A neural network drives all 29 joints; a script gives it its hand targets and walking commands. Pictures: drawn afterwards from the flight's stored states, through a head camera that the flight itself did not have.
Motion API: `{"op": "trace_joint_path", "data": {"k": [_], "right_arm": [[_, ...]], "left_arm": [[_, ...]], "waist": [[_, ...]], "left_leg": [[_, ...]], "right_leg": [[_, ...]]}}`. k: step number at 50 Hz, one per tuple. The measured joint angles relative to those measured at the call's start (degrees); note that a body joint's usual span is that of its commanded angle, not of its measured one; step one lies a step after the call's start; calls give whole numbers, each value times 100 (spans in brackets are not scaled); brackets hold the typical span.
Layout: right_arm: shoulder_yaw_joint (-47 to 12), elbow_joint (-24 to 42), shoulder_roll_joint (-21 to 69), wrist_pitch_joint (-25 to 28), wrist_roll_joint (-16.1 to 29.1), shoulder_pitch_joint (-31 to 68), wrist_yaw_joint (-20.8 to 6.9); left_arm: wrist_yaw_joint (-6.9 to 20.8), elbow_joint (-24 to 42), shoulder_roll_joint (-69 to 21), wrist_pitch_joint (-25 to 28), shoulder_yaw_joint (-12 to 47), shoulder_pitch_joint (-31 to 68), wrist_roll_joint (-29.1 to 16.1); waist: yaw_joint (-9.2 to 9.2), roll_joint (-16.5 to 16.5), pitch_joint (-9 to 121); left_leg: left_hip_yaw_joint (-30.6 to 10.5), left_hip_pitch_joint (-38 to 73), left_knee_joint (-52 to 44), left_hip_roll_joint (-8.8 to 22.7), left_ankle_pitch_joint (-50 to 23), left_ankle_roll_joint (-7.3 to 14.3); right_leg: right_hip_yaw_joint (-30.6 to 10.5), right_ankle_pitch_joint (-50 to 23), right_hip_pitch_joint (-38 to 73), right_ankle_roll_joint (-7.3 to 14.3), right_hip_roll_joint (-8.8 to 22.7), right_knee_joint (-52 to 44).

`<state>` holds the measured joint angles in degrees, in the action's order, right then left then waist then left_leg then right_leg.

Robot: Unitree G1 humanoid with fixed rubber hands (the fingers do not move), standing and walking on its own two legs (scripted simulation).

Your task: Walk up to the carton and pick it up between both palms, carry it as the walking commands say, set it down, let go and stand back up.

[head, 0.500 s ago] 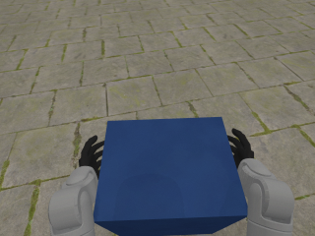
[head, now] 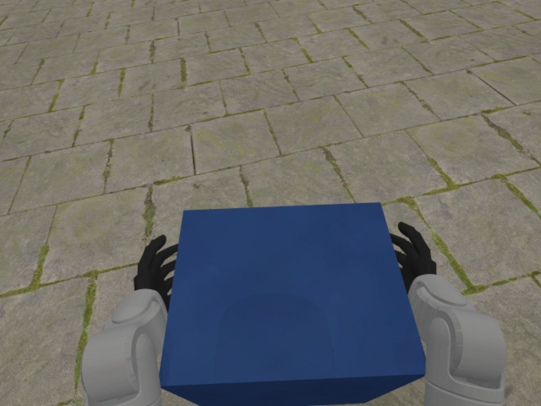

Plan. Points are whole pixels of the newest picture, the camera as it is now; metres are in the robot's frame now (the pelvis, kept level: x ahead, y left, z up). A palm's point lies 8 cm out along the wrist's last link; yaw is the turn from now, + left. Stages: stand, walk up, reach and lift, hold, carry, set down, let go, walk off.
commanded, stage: carry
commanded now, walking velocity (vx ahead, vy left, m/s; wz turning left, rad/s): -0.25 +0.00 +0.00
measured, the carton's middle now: (285, 318) +0.23 +0.00 +0.01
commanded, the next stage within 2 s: none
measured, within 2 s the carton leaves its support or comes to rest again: neither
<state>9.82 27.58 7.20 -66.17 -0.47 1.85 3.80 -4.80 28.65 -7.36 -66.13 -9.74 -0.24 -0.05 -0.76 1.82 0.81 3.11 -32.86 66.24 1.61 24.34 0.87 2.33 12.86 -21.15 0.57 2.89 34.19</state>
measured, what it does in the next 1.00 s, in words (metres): walks backwards: left foot, then right foot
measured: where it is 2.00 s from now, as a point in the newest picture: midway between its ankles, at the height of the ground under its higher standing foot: outside the picture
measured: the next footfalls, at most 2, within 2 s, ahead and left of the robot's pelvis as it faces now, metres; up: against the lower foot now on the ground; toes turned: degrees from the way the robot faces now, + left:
left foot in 0.18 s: -0.04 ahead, +0.13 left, +0.00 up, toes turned +5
right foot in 0.52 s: -0.18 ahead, -0.12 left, +0.00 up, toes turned -2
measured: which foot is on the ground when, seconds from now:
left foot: up 0.00-0.16, down 0.18-0.52, up 0.54-0.82, down 0.84-1.00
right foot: down 0.00-0.18, up 0.20-0.50, down 0.52-0.86, up 0.88-1.00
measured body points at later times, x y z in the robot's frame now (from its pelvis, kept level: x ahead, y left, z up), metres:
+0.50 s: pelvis -0.19 +0.01 +0.00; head -0.18 +0.01 +0.45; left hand +0.06 +0.19 +0.08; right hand +0.07 -0.15 +0.07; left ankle -0.08 +0.13 -0.73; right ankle -0.22 -0.12 -0.71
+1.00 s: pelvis -0.38 +0.03 +0.01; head -0.37 +0.05 +0.46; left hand -0.13 +0.21 +0.08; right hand -0.12 -0.13 +0.09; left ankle -0.34 +0.12 -0.73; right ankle -0.38 -0.12 -0.64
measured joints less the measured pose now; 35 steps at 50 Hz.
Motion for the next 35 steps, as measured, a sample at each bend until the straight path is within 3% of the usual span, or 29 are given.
{"op": "trace_joint_path", "data": {"k": [3, 8, 10, 13, 15, 17, 20, 24, 26, 27, 30, 33, 35], "right_arm": [[1, 35, 0, 6, 0, 0, 8], [1, 46, -1, 1, 0, 0, 17], [-14, 40, 12, -22, 0, -3, 25], [-19, 41, 6, -96, 1, -25, 27], [-20, 42, 9, -56, 1, -24, 24], [-20, 43, 11, 4, 1, -22, 14], [-21, 43, 8, 127, 0, -23, 7], [-21, 55, 8, 149, -2, -24, 7], [-33, 67, 9, 149, -1, -23, 6], [-33, 73, -13, 151, 0, -19, 6], [-34, 74, 11, 36, -13, -60, 12], [-34, 133, 4, -5, -4, -60, 12], [-34, 172, 1, 11, -2, -60, 13]], "left_arm": [[13, 7, -1, -7, -7, 36, 0], [15, 8, 1, -26, -6, 54, 1], [16, 8, 7, -37, -31, 25, -16], [13, 14, 4, -47, -7, -66, -19], [4, 29, 7, -69, -20, 1, -19], [-7, 56, 12, -97, -36, 81, -19], [-18, 61, 15, -142, -70, 259, -19], [-20, 64, 17, -149, -74, 291, -20], [-19, 89, 18, -148, -84, 281, -27], [-17, 74, 2, -115, -74, 266, -32], [-9, 56, 4, -68, -27, 57, -32], [4, 96, -1, -3, 6, -24, -32], [13, 112, -3, 3, 5, 7, -31]], "waist": [[5, -51, 2], [12, -153, 6], [-7, -304, -82], [4, -206, -83], [-1, -167, -64], [-6, -156, 44], [-10, -125, 72], [-15, 35, 76], [-22, 53, 78], [-8, 131, 11], [5, 71, -141], [11, -18, -134], [15, -54, -126]], "left_leg": [[-7, 453, -258, 3, 52, 0], [-4, 1538, -2440, 6, 191, 0], [35, 1621, -2896, -83, -255, 0], [-39, 1545, -3079, 21, -708, 25], [-94, 1517, -3276, 68, -950, 29], [-98, 1338, -3420, 88, -1165, 28], [-87, 1025, -3544, 95, -1471, 28], [-56, 587, -3628, 108, -1853, 28], [-3, 370, -3583, 100, -1995, 15], [-16, 252, -3436, 141, -1870, 14], [-47, -111, -1733, 8, -238, 14], [-61, -133, -229, -36, -127, 13], [-68, 111, -70, -33, -101, 13]], "right_leg": [[9, -196, -168, 0, 11, -5], [87, -571, -588, -1, 5, -8], [61, -423, -688, 0, 83, 51], [35, 849, -1029, 0, -76, 1709], [-14, 910, -1099, 0, -159, 2877], [-28, 935, -1052, 0, -174, 3225], [-35, 1136, -782, 0, -176, 2874], [-29, 1186, -195, 0, -175, 1409], [-35, 1013, 261, 0, -161, 186], [-32, 831, 261, -27, -202, 8], [-129, 357, 181, -42, -149, -2], [-166, 122, 158, -42, -96, -66], [-159, 15, 86, -42, -79, -67]]}}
